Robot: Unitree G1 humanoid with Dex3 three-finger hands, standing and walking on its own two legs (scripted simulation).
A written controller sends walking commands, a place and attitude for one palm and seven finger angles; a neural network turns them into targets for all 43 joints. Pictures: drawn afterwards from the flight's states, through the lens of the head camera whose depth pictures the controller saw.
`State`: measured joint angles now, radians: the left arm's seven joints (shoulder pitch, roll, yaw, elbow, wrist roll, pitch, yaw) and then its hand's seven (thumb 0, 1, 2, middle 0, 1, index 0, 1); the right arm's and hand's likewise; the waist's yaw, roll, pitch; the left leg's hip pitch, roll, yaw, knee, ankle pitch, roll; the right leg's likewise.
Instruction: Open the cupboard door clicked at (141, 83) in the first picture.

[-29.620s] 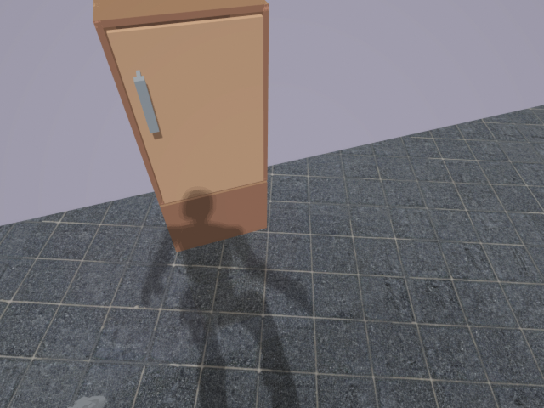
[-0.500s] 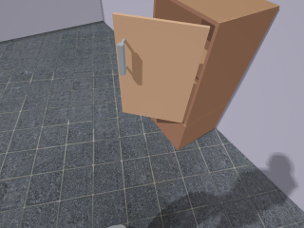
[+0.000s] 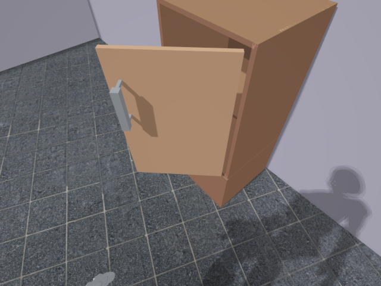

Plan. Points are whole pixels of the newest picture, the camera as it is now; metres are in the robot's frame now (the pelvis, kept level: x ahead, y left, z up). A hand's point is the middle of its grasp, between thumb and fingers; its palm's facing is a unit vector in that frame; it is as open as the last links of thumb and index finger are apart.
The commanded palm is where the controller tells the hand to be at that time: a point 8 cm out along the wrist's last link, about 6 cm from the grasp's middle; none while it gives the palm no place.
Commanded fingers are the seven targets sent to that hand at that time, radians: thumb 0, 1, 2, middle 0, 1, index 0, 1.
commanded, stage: come to a stop and stand still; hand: left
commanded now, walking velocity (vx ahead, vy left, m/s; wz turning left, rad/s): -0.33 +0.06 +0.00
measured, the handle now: (123, 105) +0.60 +0.23 +0.00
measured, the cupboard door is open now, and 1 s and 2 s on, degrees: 45 45 45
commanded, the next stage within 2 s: look again from close up in 1.14 s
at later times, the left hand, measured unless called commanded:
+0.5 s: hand out of the picture +0.06 +0.19 -0.16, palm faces +0.03 -0.96 -0.27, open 7.4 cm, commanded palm none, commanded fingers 0.00 0.90 0.90 -0.20 -0.30 -0.20 -0.30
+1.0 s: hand out of the picture +0.03 +0.21 -0.15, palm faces -0.04 -0.96 -0.27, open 7.4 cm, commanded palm none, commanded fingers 0.00 0.90 0.90 -0.20 -0.30 -0.20 -0.30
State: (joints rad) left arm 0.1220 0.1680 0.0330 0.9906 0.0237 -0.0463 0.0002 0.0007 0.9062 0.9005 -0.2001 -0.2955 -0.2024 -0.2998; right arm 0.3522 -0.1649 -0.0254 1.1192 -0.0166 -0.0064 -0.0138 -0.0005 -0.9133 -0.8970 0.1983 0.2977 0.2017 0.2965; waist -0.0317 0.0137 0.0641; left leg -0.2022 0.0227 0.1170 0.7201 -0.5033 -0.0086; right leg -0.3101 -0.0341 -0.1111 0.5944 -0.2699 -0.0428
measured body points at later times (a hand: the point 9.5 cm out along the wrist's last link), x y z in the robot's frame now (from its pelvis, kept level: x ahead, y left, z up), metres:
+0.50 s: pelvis +0.03 -0.01 +0.01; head +0.07 -0.01 +0.45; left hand +0.06 +0.25 -0.14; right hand +0.11 -0.26 -0.15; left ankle +0.01 +0.12 -0.70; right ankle +0.00 -0.10 -0.73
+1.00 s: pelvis -0.01 +0.02 +0.01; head -0.01 +0.00 +0.46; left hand +0.03 +0.26 -0.13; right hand +0.02 -0.21 -0.15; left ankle +0.00 +0.12 -0.73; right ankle +0.00 -0.10 -0.73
